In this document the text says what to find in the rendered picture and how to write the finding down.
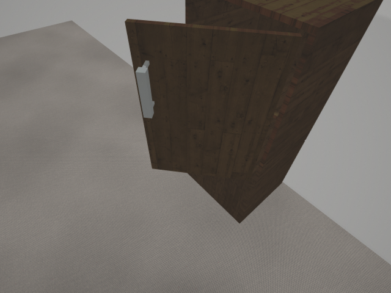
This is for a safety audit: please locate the handle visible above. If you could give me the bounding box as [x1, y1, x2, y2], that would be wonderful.
[136, 60, 155, 118]

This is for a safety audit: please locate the cupboard door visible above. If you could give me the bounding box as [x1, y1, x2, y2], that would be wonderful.
[125, 19, 302, 181]

